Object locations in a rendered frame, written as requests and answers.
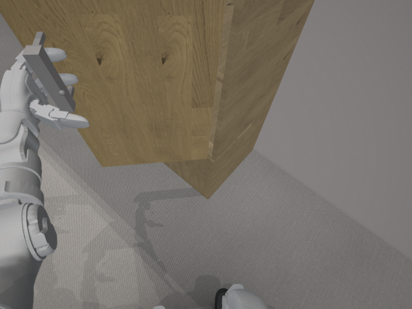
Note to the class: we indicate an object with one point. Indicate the right robot shin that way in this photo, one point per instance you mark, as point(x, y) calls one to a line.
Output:
point(236, 286)

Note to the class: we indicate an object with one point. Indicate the robot left hand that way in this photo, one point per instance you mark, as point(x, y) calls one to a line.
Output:
point(19, 91)

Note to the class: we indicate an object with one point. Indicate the handle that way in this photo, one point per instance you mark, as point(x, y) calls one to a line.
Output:
point(40, 63)

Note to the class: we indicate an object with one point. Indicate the robot right thigh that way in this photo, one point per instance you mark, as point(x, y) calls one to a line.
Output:
point(242, 299)

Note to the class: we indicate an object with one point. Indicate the cupboard door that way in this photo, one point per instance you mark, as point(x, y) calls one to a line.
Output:
point(146, 68)

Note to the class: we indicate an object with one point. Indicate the robot left forearm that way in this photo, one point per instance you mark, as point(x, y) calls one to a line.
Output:
point(20, 165)

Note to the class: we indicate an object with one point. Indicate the left robot upper arm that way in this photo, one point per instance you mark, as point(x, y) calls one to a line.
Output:
point(26, 238)

